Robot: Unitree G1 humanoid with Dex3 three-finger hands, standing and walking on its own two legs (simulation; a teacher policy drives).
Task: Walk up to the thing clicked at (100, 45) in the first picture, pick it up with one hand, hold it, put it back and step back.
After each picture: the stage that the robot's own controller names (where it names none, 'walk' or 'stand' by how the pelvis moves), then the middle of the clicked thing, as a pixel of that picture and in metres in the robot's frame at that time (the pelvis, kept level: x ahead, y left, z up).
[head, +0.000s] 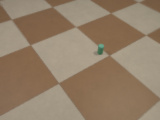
stand; (100, 49) +1.33 -0.27 -0.72
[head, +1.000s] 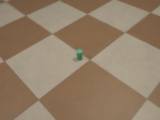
walk; (79, 55) +1.22 +0.07 -0.70
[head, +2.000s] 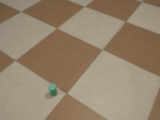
walk; (53, 90) +0.73 +0.24 -0.70
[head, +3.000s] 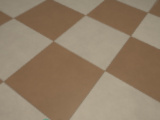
stand; out of the picture +0.41 +0.20 -0.70
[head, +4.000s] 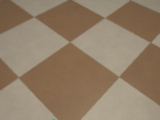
stand; out of the picture +0.41 +0.18 -0.71
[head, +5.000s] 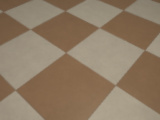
stand; out of the picture +0.38 +0.19 -0.72
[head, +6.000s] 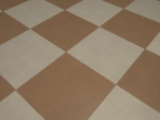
stand; out of the picture +0.38 +0.20 -0.72
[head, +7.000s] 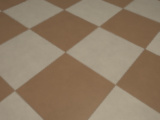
stand; out of the picture +0.37 +0.20 -0.72
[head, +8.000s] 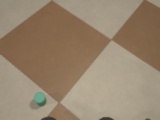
go down; (40, 99) +0.40 +0.21 -0.55
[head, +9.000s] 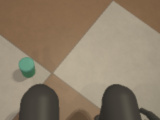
go down; (27, 68) +0.44 +0.22 -0.31
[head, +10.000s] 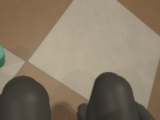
close in; out of the picture +0.43 +0.25 -0.24
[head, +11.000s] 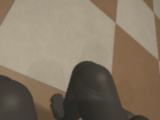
close; out of the picture +0.42 +0.27 -0.22
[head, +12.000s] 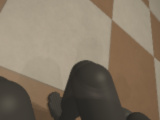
close; out of the picture +0.42 +0.28 -0.22
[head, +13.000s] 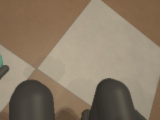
lift; out of the picture +0.36 +0.28 -0.11
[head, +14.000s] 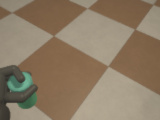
hold; (23, 91) +0.33 +0.18 +0.02
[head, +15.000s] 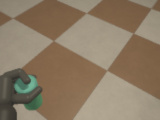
hold; (29, 93) +0.33 +0.17 +0.00
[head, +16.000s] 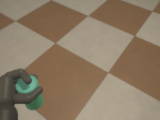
hold; (30, 93) +0.33 +0.17 +0.00
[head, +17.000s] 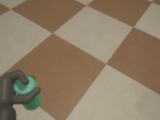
crouch; (28, 94) +0.33 +0.18 -0.03
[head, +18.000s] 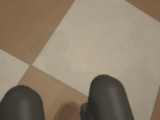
lower; out of the picture +0.47 +0.26 -0.11
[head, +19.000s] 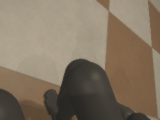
lower; out of the picture +0.44 +0.29 -0.23
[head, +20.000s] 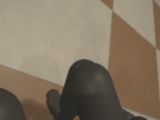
lower; out of the picture +0.44 +0.29 -0.23
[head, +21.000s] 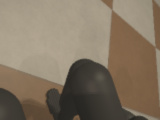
lower; out of the picture +0.44 +0.29 -0.23
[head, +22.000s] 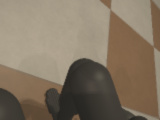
lower; out of the picture +0.44 +0.29 -0.23
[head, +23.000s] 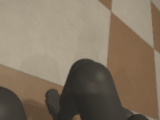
open; out of the picture +0.44 +0.29 -0.23
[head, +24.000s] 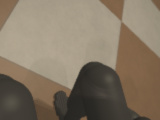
stand; out of the picture +0.43 +0.28 -0.23
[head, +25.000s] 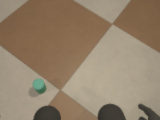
walk; (39, 86) +0.45 +0.21 -0.49
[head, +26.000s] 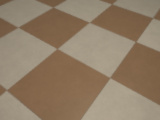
stand; out of the picture +0.40 +0.20 -0.66
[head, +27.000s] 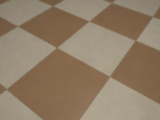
stand; out of the picture +0.40 +0.21 -0.66
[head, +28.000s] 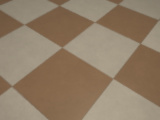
stand; out of the picture +0.40 +0.19 -0.70
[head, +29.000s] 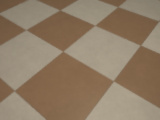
stand; out of the picture +0.40 +0.21 -0.72
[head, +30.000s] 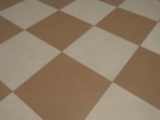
stand; out of the picture +0.39 +0.21 -0.72
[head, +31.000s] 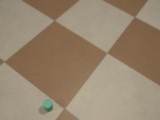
walk; (48, 105) +0.45 +0.16 -0.71
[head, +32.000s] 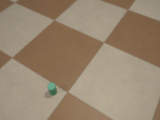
walk; (52, 89) +0.64 +0.24 -0.69
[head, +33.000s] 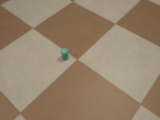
stand; (64, 54) +0.99 +0.16 -0.69
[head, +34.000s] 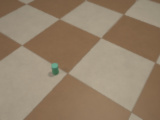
stand; (55, 69) +0.98 +0.23 -0.71
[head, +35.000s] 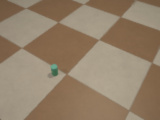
stand; (54, 70) +1.02 +0.23 -0.72
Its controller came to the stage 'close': yes
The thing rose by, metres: 0.71
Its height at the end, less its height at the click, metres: +0.00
